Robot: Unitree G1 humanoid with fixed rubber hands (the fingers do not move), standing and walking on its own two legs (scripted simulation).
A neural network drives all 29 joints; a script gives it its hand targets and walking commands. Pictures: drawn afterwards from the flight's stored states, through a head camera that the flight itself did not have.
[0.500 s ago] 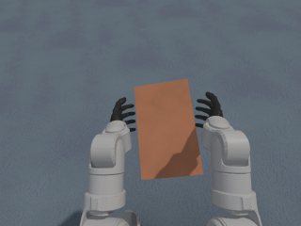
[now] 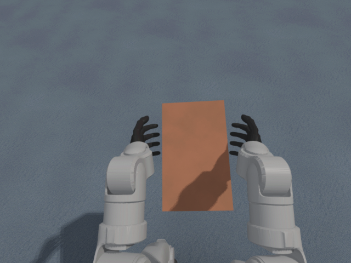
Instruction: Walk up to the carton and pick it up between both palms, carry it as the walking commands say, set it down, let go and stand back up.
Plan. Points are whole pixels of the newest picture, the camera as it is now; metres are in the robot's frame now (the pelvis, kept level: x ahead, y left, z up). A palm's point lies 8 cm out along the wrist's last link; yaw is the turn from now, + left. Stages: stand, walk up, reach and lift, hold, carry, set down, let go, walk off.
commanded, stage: carry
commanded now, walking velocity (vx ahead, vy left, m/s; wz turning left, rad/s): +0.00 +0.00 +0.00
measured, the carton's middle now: (194, 157) +0.36 -0.02 -0.03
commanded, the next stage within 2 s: none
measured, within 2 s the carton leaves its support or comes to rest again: neither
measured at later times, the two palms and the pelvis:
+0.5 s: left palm (67, 179) +0.25 +0.23 +0.11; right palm (188, 168) +0.27 +0.00 +0.11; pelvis -0.06 +0.09 +0.00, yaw +2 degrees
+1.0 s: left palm (74, 204) +0.21 +0.20 +0.11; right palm (206, 196) +0.21 -0.03 +0.11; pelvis -0.10 +0.08 +0.00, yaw +1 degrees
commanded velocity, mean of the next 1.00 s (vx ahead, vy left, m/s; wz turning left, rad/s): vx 0.00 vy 0.00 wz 0.00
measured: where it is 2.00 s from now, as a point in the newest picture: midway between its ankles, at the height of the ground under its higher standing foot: outside the picture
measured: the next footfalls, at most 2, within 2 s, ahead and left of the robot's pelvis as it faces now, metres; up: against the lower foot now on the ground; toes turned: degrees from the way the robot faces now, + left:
left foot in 0.08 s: +0.07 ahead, +0.16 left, +0.00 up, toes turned -19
right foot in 0.52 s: -0.03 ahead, -0.04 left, +0.00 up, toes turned -2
